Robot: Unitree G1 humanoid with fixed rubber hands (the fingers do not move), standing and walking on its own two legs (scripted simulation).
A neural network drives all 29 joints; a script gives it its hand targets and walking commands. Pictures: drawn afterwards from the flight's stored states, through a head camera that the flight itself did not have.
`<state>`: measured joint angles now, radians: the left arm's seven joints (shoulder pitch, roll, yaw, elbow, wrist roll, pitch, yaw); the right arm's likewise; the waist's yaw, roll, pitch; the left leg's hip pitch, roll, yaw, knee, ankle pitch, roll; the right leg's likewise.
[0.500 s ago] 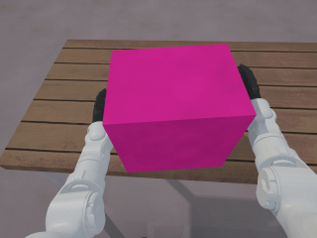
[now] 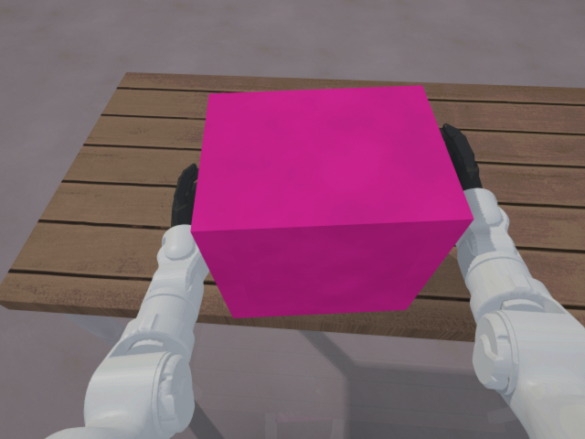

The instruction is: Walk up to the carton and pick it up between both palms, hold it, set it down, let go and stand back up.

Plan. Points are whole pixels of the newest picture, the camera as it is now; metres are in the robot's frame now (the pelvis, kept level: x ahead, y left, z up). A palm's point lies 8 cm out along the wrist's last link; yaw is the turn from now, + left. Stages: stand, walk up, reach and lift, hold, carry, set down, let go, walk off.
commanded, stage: reach and lift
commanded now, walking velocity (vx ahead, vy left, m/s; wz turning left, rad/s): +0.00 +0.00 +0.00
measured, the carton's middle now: (318, 213) +0.43 +0.05 +0.03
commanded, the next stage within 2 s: none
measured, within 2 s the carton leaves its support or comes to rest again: leaves its support in 0.10 s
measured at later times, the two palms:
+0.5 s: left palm (175, 221) +0.36 +0.24 +0.07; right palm (465, 177) +0.45 -0.14 +0.12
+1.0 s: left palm (154, 211) +0.33 +0.23 +0.13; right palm (501, 171) +0.40 -0.14 +0.19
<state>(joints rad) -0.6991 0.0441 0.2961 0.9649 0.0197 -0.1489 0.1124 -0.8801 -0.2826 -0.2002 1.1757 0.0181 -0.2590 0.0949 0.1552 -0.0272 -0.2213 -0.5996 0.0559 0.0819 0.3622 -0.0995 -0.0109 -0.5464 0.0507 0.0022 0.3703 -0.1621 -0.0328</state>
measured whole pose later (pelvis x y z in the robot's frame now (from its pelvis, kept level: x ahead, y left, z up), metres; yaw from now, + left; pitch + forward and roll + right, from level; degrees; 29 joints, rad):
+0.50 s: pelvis -0.01 +0.01 +0.00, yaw +0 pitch +18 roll -1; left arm -0.65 0.05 0.28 0.84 0.01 -0.07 0.12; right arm -0.88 -0.27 -0.18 1.18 0.02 -0.26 0.09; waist 0.14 -0.05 -0.26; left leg -0.60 0.06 0.08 0.38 -0.10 -0.01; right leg -0.53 0.05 0.00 0.37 -0.15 -0.03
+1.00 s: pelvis -0.03 +0.01 +0.01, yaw +0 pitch +6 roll +0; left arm -0.66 0.08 0.28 0.72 0.01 0.23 0.10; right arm -0.90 -0.25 -0.18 1.18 0.02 -0.08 0.06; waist 0.09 -0.07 -0.21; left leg -0.37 0.05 0.08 0.35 -0.09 0.00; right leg -0.32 0.04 0.00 0.36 -0.15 -0.03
